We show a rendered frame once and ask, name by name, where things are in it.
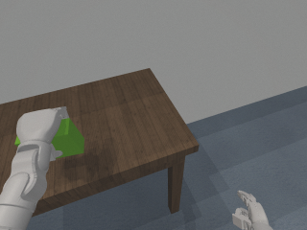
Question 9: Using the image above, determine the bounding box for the right robot hand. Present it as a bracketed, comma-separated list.
[232, 190, 269, 230]

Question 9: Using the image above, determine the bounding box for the left robot hand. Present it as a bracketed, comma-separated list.
[16, 106, 69, 162]

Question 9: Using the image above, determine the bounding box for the table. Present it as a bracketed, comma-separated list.
[0, 68, 200, 217]

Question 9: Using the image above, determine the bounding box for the sponge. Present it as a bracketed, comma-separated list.
[14, 118, 84, 159]

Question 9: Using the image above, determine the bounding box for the left robot forearm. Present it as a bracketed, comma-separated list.
[0, 140, 52, 230]

